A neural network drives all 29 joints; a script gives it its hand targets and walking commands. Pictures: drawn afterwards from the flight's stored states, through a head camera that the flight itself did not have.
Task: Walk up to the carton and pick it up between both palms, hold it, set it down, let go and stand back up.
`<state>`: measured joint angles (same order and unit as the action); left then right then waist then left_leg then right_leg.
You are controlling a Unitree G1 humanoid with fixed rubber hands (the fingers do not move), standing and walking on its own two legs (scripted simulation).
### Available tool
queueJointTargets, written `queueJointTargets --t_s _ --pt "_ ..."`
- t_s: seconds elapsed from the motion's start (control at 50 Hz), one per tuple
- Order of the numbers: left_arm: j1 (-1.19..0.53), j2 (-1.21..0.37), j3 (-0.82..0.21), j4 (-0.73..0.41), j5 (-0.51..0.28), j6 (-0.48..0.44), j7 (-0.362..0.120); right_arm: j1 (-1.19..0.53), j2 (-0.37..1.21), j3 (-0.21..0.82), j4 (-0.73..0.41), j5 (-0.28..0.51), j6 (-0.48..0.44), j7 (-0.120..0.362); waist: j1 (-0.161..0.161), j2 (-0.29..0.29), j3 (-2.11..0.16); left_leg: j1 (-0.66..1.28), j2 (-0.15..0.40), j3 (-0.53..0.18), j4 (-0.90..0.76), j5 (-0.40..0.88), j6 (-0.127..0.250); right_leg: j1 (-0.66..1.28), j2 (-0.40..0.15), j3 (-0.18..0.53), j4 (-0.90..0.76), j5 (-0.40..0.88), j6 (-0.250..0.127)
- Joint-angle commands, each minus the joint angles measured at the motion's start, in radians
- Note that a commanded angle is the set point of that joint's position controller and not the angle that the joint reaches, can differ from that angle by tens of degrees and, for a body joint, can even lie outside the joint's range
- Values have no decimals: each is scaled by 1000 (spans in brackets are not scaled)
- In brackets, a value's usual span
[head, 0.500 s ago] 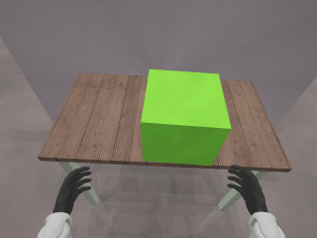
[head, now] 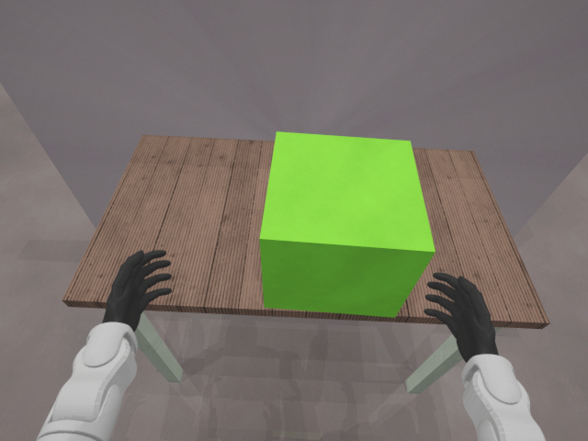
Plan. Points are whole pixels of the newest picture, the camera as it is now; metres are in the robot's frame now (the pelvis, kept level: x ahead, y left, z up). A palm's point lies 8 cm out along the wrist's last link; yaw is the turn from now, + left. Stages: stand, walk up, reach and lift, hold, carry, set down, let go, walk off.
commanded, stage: reach and lift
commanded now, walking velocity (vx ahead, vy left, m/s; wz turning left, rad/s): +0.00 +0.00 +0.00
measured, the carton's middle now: (336, 225) +0.47 -0.07 -0.02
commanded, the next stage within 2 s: none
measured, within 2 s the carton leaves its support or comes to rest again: neither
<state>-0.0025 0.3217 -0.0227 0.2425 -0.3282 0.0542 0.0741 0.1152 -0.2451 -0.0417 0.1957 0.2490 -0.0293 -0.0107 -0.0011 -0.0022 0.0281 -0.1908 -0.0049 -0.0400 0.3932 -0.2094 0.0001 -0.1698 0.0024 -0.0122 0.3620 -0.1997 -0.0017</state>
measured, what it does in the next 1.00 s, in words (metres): stands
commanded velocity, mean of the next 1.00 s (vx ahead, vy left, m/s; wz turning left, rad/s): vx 0.00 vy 0.00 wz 0.00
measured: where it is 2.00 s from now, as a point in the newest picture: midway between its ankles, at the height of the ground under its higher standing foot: outside the picture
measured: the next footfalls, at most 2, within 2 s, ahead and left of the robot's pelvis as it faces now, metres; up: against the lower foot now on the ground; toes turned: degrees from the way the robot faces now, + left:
none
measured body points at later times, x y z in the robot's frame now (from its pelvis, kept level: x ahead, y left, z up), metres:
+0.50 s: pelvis -0.01 +0.00 +0.00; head +0.01 +0.00 +0.45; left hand +0.36 +0.22 +0.10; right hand +0.34 -0.23 +0.07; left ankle +0.00 +0.12 -0.75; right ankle -0.01 -0.12 -0.75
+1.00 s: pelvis +0.00 +0.00 +0.00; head +0.02 +0.00 +0.45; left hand +0.43 +0.21 +0.15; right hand +0.40 -0.23 +0.11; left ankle +0.00 +0.12 -0.75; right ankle -0.01 -0.12 -0.75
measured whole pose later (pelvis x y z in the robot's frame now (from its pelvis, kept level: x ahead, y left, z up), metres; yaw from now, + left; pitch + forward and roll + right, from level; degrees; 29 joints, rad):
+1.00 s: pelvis +0.00 +0.00 +0.00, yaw +0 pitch +1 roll +0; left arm -0.77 0.35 0.06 0.65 -0.24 0.35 0.02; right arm -0.65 -0.32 -0.08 0.72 0.28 0.20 -0.03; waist 0.00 0.00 0.03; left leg -0.19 0.00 -0.04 0.39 -0.21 0.00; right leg -0.17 0.01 -0.01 0.36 -0.20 0.00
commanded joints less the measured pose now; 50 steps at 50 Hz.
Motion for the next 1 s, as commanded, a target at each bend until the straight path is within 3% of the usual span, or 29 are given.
queueJointTargets --t_s 0.0,0.06,0.08,0.1,0.12,0.16,0.24,0.26,0.3,0.34,0.42,0.44,0.46,0.5,0.52,0.54,0.58,0.64,0.66,0.68,0.74,0.76,0.78,0.8,0.82,0.86,0.9,0.92,0.98 --pt "-165 121 92 -429 39 32 -32 -211 -207 -62 -289 58 -38 -36 -17 4 -385 250 -3 60 4 571 -71 167 51 37 -24 486 -8" --pt "-257 183 185 -385 82 70 -52 -285 -180 -28 -246 58 9 -47 24 32 -328 196 -13 69 -27 498 -55 172 31 48 -38 422 7" --pt "-275 139 148 -342 78 94 -55 -318 -207 -59 -165 47 32 -39 -10 61 -303 225 0 61 -31 461 -66 109 35 29 -48 339 -4" --pt "-290 127 133 -323 84 111 -56 -324 -224 -69 -146 61 48 -28 -5 96 -286 264 12 47 -43 441 -72 52 45 27 -63 258 -21" --pt "-336 109 138 -302 66 136 -63 -395 -215 -68 -149 67 60 -31 -7 71 -270 222 9 55 -57 371 -63 41 41 26 -76 205 -20" --pt "-385 150 151 -338 62 134 -57 -409 -218 -97 -214 52 59 -36 -2 68 -324 202 5 61 -45 350 -63 78 44 30 -62 208 -14" --pt "-526 140 122 -298 37 177 -46 -564 -233 -90 -129 60 98 -22 4 82 -274 154 10 51 -53 309 -58 23 46 32 -57 166 -22" --pt "-554 141 110 -293 39 182 -41 -589 -236 -127 -130 40 99 -17 -15 111 -311 167 18 48 -56 250 -58 10 49 27 -60 113 -34" --pt "-605 135 125 -136 55 197 -41 -634 -223 -142 -10 15 131 -9 -21 66 -275 120 21 50 -74 140 -35 -16 34 32 -59 57 -24" --pt "-676 132 121 3 47 216 -43 -759 -234 -124 10 10 151 -1 6 22 -278 37 20 42 -93 55 -7 -2 27 39 -57 23 -21" --pt "-745 181 158 -6 68 223 -52 -803 -240 -79 11 32 144 -13 8 -10 -355 63 7 60 -62 176 -4 89 30 51 -36 184 8" --pt "-663 163 196 4 94 224 -46 -765 -269 -66 15 55 139 -9 38 -22 -392 83 8 51 -54 256 -14 130 43 47 -21 245 0" --pt "-701 136 180 2 112 223 -55 -774 -264 -97 89 27 144 -16 -2 7 -369 96 5 49 -41 282 -25 101 42 41 -16 265 5" --pt "-740 179 215 90 127 258 -69 -826 -283 -71 119 31 153 -23 25 -3 -326 69 2 60 -55 291 -26 111 49 39 -28 284 7" --pt "-796 190 213 68 136 252 -72 -856 -257 -85 128 30 153 -25 5 43 -347 81 6 56 -53 276 -36 113 35 35 -32 262 6" --pt "-818 177 182 71 113 245 -80 -868 -238 -94 134 20 142 -32 -27 3 -385 75 -5 65 -38 276 -23 112 37 36 -26 309 25" --pt "-847 190 190 39 111 238 -70 -911 -256 -59 93 54 141 -25 16 8 -410 68 0 59 -39 345 -35 120 45 25 -11 354 19" --pt "-878 157 139 -4 98 235 -72 -947 -279 -99 89 52 121 -27 -33 28 -480 148 6 47 -11 415 -56 98 54 -1 -7 386 20" --pt "-914 185 142 -16 78 234 -67 -971 -302 -108 86 41 117 -27 -21 48 -531 153 3 52 1 452 -60 87 56 8 -6 415 22" --pt "-965 201 163 -1 92 238 -62 -1029 -295 -92 131 54 129 -26 5 46 -501 111 6 43 -3 424 -53 82 55 13 -9 353 13" --pt "-1109 205 125 240 60 251 -56 -1181 -272 -97 251 34 172 -18 -6 30 -405 3 12 53 -33 188 -27 15 41 8 -20 168 0" --pt "-1065 173 99 150 70 249 -50 -1114 -290 -109 252 36 158 -6 -36 57 -437 75 17 39 -44 246 -40 13 48 -4 -20 216 1" --pt "-1121 217 146 177 80 245 -39 -1174 -285 -105 249 26 172 -9 17 39 -493 41 11 52 -35 214 -30 21 44 12 -22 198 -7" --pt "-1136 185 93 201 64 243 -37 -1170 -302 -112 312 23 182 -2 -24 46 -458 76 18 41 -42 203 -36 -10 46 -2 -27 178 -3" --pt "-1096 181 94 251 67 238 -32 -1184 -294 -87 316 26 178 3 19 34 -446 35 24 39 -40 228 -32 10 47 7 -23 204 -7" --pt "-1075 206 158 330 91 264 -56 -1182 -286 -33 338 46 187 -10 37 3 -440 24 8 56 -26 306 -32 84 44 26 -19 315 3" --pt "-1168 217 152 310 98 261 -48 -1261 -317 -68 333 35 171 -23 11 13 -553 31 2 54 -18 341 -43 107 54 13 -6 393 11" --pt "-1209 198 133 399 91 257 -53 -1310 -289 -69 413 32 188 -28 0 0 -466 17 3 52 -28 267 -35 60 44 5 -22 292 17" --pt "-1263 204 132 385 77 240 -40 -1349 -293 -59 382 39 167 -24 14 14 -570 20 7 50 -5 325 -43 35 46 3 -10 340 10"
